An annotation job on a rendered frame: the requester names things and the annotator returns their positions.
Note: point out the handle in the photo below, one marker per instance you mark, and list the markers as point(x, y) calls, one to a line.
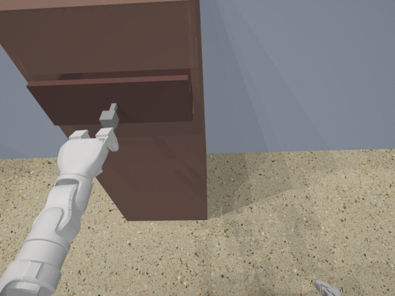
point(109, 119)

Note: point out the robot left forearm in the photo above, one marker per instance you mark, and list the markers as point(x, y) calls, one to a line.
point(36, 269)

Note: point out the robot left hand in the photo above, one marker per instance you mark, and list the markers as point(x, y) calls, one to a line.
point(85, 156)

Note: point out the drawer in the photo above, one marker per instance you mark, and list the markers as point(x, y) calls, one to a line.
point(142, 96)

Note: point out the robot right hand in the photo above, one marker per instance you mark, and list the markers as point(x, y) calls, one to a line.
point(326, 289)

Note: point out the cabinet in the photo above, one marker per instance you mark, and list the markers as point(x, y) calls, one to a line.
point(159, 172)

